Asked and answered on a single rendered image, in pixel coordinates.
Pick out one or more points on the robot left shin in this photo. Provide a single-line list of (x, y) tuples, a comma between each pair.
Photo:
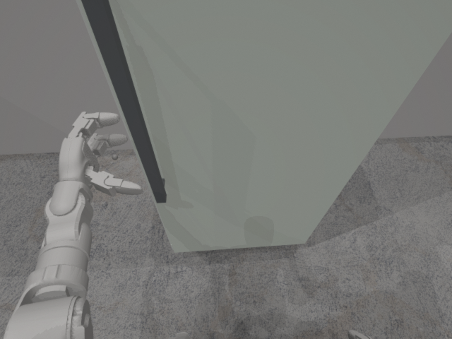
[(180, 334)]

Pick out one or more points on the fridge door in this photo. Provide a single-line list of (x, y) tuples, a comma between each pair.
[(260, 111)]

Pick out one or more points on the left robot hand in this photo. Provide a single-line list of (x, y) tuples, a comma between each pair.
[(76, 155)]

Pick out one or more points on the handle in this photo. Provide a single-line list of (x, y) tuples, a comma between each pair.
[(102, 22)]

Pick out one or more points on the left robot forearm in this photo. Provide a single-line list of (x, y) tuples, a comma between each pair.
[(64, 255)]

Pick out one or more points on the left robot upper arm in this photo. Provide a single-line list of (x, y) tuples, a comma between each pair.
[(63, 318)]

